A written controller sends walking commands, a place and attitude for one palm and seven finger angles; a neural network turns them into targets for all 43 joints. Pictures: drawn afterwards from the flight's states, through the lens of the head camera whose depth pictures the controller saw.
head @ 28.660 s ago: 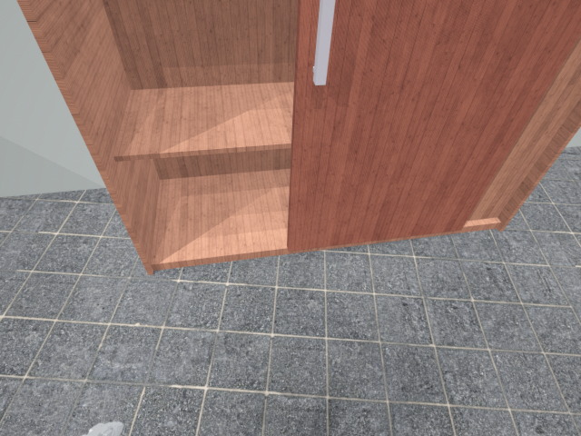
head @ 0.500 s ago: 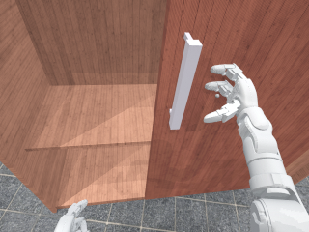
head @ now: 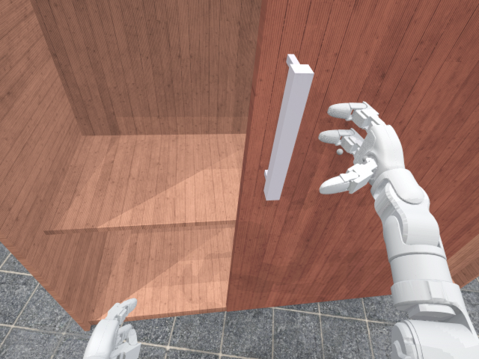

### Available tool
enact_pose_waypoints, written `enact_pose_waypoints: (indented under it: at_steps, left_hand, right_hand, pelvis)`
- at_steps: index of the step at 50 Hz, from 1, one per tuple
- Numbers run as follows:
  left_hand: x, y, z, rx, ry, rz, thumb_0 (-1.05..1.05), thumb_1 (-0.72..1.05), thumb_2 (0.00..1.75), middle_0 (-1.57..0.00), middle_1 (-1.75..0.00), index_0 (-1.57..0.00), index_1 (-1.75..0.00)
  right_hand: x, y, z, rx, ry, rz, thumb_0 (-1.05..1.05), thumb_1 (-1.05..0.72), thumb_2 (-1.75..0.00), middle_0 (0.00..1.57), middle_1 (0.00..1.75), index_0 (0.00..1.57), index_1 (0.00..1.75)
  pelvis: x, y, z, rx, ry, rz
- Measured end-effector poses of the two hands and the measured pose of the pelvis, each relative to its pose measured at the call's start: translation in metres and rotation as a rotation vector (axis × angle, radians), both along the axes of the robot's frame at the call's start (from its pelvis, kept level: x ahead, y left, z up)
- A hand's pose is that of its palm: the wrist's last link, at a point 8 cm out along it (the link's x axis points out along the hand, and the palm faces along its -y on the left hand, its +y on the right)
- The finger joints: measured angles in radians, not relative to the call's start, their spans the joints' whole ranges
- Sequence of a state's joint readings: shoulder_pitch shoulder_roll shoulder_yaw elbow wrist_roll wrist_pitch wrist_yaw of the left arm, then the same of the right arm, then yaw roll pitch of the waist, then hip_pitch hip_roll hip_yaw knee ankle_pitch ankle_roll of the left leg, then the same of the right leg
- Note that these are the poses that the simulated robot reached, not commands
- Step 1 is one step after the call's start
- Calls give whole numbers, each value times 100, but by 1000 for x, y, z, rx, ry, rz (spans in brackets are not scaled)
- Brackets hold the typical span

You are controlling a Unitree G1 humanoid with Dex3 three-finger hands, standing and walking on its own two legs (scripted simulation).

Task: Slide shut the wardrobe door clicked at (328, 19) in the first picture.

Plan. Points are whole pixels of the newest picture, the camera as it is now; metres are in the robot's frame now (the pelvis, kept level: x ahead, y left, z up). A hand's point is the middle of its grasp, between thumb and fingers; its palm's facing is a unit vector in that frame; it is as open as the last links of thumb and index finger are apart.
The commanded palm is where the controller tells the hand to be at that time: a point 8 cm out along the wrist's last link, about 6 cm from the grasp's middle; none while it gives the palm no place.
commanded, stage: move the hooked fingers beside the handle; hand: right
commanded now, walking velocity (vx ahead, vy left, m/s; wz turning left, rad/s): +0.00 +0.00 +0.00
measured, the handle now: (280, 135) +0.44 -0.03 +0.18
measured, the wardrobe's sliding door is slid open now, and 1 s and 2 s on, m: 0.52 0.52 0.52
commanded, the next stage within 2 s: feel for the door with the fingertips in 0.72 s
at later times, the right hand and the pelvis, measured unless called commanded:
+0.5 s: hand (340, 160) +0.39 -0.12 +0.18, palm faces -0.16 +0.99 -0.04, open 14.0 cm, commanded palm +0.38 -0.18 +0.19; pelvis +0.00 -0.01 +0.00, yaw +1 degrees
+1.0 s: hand (336, 138) +0.41 -0.11 +0.21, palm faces -0.17 +0.99 -0.02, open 14.0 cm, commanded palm +0.39 -0.16 +0.19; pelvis +0.00 -0.01 +0.00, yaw +1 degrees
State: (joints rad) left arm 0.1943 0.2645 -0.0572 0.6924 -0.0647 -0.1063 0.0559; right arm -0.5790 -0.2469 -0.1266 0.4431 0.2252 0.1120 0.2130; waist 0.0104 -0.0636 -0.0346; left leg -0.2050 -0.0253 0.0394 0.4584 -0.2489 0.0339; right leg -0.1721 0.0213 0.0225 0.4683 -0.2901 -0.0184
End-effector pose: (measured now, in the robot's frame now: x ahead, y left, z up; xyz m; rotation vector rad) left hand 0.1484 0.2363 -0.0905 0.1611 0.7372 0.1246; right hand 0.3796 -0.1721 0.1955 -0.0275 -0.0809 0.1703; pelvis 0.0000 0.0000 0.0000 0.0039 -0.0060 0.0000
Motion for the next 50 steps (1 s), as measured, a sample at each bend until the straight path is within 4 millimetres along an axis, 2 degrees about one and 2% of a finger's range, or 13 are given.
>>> enact_pose_waypoints:
  at_steps: [6,14,21,23,29,32,34,37,40,42,46,48,50]
  left_hand:
    - [-15,-3,-3,-9,26,26,1,90,90,-20,-30,-20,-30]
    - [-36,0,-8,-7,69,48,1,90,90,-20,-30,-20,-30]
    - [-34,3,-7,9,66,48,1,90,90,-20,-30,-20,-30]
    - [-31,2,-5,14,51,47,1,90,90,-20,-30,-20,-30]
    - [-21,-5,1,13,12,33,1,91,90,-20,-30,-20,-30]
    - [-19,-8,1,4,17,28,1,90,90,-20,-30,-20,-30]
    - [-20,-9,-1,-1,30,28,1,90,90,-20,-30,-20,-30]
    - [-23,-8,-4,-5,50,34,1,90,90,-20,-30,-20,-30]
    - [-27,-7,-6,-1,61,38,1,90,90,-20,-30,-20,-30]
    - [-29,-7,-7,4,63,38,1,90,90,-20,-30,-20,-30]
    - [-29,-6,-6,9,63,36,1,90,90,-20,-30,-20,-30]
    - [-28,-6,-7,7,66,36,1,90,90,-20,-30,-20,-30]
    - [-26,-6,-7,4,73,36,1,90,90,-20,-30,-20,-30]
  right_hand:
    - [13,-1,-7,8,41,-33,-1,50,-30,30,120,30,120]
    - [5,-20,9,1,-44,-41,-1,50,-30,30,120,30,120]
    - [-2,-11,-19,-5,61,-6,-1,50,-30,30,120,30,120]
    - [-3,-7,-21,-6,49,-3,-1,50,-30,30,120,30,120]
    - [2,-7,11,5,-78,-26,-1,50,-30,30,120,30,120]
    - [10,-12,17,12,-56,-36,-1,50,-30,30,120,30,120]
    - [15,-16,9,13,7,-42,-1,50,-30,30,120,30,120]
    - [18,-20,-14,-5,107,-47,-1,50,-30,30,120,30,120]
    - [13,-14,-27,-19,104,-29,-1,50,-30,30,120,30,120]
    - [9,-9,-23,-9,46,-12,-1,50,-30,30,120,30,120]
    - [7,-1,3,18,-79,4,-1,50,-30,30,120,30,120]
    - [11,2,11,23,-82,5,-1,50,-30,30,120,30,120]
    - [17,5,10,22,-41,-1,-1,50,-30,31,120,30,120]
  pelvis:
    - [-3,-1,1,-3,10,19]
    - [1,-3,1,1,3,23]
    - [-2,-8,1,4,3,16]
    - [-3,-9,1,2,1,18]
    - [-3,-9,1,0,-5,23]
    - [-3,-9,1,2,-1,20]
    - [-3,-9,1,3,7,18]
    - [-3,-10,1,3,20,17]
    - [-2,-11,1,2,23,18]
    - [0,-11,1,1,20,21]
    - [4,-10,1,2,7,20]
    - [5,-9,1,4,3,16]
    - [4,-9,0,5,6,13]
